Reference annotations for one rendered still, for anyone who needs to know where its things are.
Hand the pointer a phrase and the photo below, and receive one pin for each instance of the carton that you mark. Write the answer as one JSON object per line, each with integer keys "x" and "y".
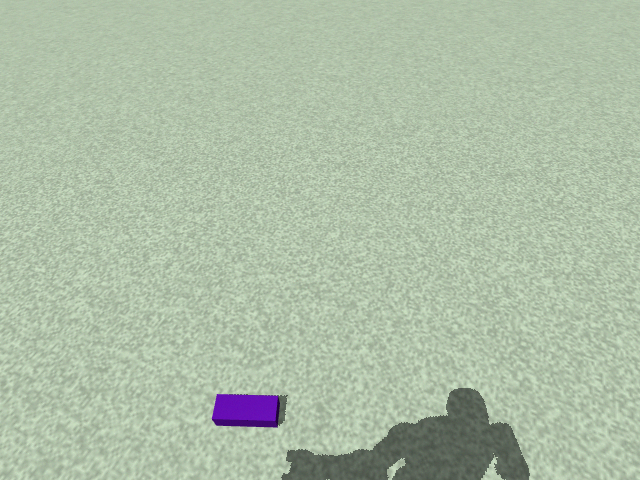
{"x": 246, "y": 410}

